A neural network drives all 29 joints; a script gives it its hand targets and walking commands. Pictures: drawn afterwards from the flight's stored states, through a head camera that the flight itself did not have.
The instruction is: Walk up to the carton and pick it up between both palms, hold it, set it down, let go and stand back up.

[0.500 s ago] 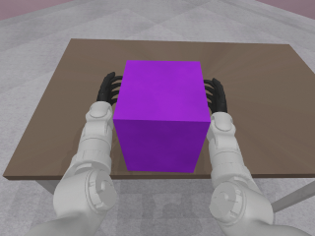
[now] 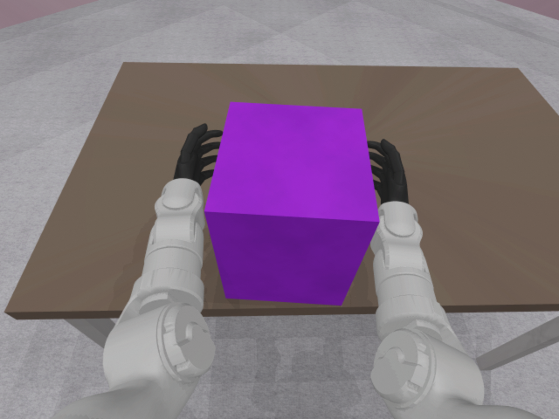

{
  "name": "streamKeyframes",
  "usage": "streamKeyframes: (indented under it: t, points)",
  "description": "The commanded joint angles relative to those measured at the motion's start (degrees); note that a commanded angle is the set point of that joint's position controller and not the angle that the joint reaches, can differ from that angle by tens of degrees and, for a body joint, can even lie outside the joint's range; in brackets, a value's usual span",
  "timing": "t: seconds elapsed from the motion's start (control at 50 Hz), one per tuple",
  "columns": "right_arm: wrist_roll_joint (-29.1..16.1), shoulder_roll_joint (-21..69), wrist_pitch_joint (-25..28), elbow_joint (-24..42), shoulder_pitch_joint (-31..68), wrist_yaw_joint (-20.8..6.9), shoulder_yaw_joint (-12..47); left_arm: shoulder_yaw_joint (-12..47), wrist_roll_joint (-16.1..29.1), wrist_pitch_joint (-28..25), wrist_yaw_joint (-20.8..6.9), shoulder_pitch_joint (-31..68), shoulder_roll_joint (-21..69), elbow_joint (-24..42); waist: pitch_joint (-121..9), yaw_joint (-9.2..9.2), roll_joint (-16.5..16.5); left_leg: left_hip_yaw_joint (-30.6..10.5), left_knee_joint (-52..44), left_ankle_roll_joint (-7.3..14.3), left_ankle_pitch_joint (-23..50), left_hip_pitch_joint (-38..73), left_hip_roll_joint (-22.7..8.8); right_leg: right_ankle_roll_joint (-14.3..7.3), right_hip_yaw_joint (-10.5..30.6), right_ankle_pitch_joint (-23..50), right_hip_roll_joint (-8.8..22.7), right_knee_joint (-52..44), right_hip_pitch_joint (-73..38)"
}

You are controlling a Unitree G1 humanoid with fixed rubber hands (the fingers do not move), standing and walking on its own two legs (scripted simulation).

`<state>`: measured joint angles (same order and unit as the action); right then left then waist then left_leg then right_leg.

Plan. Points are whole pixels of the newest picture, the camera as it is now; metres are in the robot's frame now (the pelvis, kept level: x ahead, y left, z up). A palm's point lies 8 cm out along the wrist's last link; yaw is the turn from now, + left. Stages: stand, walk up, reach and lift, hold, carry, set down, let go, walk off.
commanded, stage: set down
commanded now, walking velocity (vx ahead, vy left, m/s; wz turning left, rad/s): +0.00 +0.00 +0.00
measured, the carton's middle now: (289, 209) +0.43 -0.02 +0.03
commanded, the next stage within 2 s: none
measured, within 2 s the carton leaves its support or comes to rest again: neither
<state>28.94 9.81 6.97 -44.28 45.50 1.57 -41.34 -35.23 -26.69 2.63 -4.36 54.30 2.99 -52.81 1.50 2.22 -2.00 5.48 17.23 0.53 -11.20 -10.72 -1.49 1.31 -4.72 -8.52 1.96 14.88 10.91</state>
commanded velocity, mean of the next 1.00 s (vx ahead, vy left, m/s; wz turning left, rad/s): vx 0.00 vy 0.00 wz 0.00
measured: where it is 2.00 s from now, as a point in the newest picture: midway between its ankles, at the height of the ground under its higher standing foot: outside the picture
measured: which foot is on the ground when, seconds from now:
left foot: down 0.00-1.00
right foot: down 0.00-1.00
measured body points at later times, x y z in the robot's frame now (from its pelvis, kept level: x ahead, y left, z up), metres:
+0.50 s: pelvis +0.00 +0.00 +0.00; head +0.06 +0.02 +0.45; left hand +0.46 +0.13 +0.10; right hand +0.42 -0.17 +0.09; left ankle -0.03 +0.11 -0.75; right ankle -0.02 -0.13 -0.75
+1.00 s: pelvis -0.01 +0.00 -0.01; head +0.06 +0.02 +0.43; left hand +0.48 +0.14 +0.09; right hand +0.44 -0.16 +0.08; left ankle -0.03 +0.11 -0.75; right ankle -0.02 -0.13 -0.75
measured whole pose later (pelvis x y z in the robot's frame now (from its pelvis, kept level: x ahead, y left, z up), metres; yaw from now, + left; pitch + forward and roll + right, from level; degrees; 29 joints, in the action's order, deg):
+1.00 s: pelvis -0.01 +0.00 -0.01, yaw -2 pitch +16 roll -2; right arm 1.3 -3.5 7.1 -71.1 57.0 8.0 -15.7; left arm -11.9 -3.5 -6.7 6.1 63.4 -10.4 -79.7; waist -10.0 2.4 -0.3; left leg 6.0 26.6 0.3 -13.9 -29.1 -3.8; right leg 0.6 -3.8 -8.1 0.3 19.7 27.9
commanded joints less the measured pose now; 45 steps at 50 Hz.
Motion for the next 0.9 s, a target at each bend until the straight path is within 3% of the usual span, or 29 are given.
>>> streamKeyframes:
  t: [0.0,0.1,0.24,0.36,0.46,0.52,0.58,0.68,0.74,0.78,0.82,0.88]
  points:
    - [1.59,22.87,1.24,-2.15,25.25,-6.49,15.38,9.53,-0.9,-1.31,-3.37,21.12,21.09,-1.17,-24.54,-1.03,2.31,1.82,1.31,-1.5,22.79,7.02,1.32,3.06,-3.59,20.35,-3.26,2.87,-9.72]
    - [2.13,22.65,0.61,-2.46,24.09,-6.66,14.45,8.01,-1.87,-0.84,-3.46,19.87,20.58,-1.3,-22.82,-1.31,1.8,2.22,1.1,-1.42,22.85,9.08,1.38,3.17,-3.86,18.27,-3.39,1.94,-8.33]
    - [3.2,22.87,-0.61,-2.73,22.14,-6.73,13.52,6.48,-3.07,-1.06,-3.82,20.08,18.49,-0.9,-19.76,-1.58,1.35,2.89,-0.74,-0.51,17.4,6.27,1.82,3.52,-3.26,16.51,-2.94,1.55,-9.82]
    - [3.31,20.5,-1.04,-1.59,21.08,-6.7,13.06,6.43,-2.65,-0.97,-3.86,19.28,17.28,0.18,-20.23,-1.47,1.22,2.9,-0.2,-0.66,19.41,7.7,1.77,3.42,-3.25,15.99,-3.29,1.43,-8.87]
    - [2.88,17.6,-1.3,-2.74,19.54,-6.11,11.47,5.1,-3.54,-1.03,-2.91,18.23,14.7,-0.04,-18.82,-1.28,2.66,2.9,0.93,-1.28,21.33,9.3,1.83,3.16,-3.35,14.8,-3.53,1.1,-6.58]
    - [1.33,11.23,-1.76,-3.27,18.04,-4.82,10.88,3.75,-2.6,-1.2,-1.21,17.47,7.99,0.9,-18.18,-1.46,1.57,3.03,0.48,-0.84,19.52,7.43,1.78,3.16,-2.75,14.42,-3.67,1.03,-6.84]
    - [0.18,10.05,-1.61,-3.86,19.66,-3.9,11.18,4.66,-1.17,-1.59,0.15,18.61,6.97,-0.11,-18.09,-2.07,0.69,2.85,0.5,-0.57,18.29,6.57,1.72,2.85,-2.4,12.55,-3.8,0.7,-6.13]
    - [1.19,10.79,-1.91,-5.26,18.64,-4.05,9.46,4.17,-2.38,-2.46,0.32,19.56,7.38,-1.14,-21.88,-1.19,3.42,2.82,1.22,-0.93,20.06,7.49,2.02,2.5,-2.19,14.33,-3.6,0.72,-5.53]
    - [-3.77,0.21,-1.42,-5.32,19.68,-1.64,11.36,6.79,1.88,-3.32,3.6,19.56,-3.15,-1.48,-25.14,-1.91,4.14,2.77,2.88,-1.83,22.57,6.1,1.86,1.91,-1.52,17.3,-4.06,1.97,-5.04]
    - [-11.11,-7.2,-1.04,-9.5,21.28,1.02,15.64,11.64,7.86,-4.44,7.04,21.94,-9.11,-3.37,-28.73,-1.68,5.62,1.84,5.22,-2.59,24.85,4.02,1.47,1.18,-0.64,18.77,-4.54,3.23,-2.22]
    - [-17.12,-8.46,-0.88,-13.94,24.43,2.94,19.49,15.59,12.9,-5.91,9.36,25.69,-11.31,-7.61,-32.57,-1.59,6.53,0.65,7.25,-2.49,24.13,1.23,1.19,0.26,0.6,19.51,-4.47,4.52,1.27]
    - [-23.66,-12.61,0.02,-17.61,29.81,5.04,24.78,20.77,19.73,-8.55,10.75,29.77,-15.64,-15.66,-40.44,-1.61,4.87,-0.8,9.98,-3.03,23.94,-3.1,0.82,-0.09,1.31,23.82,-4.38,7.11,2.16]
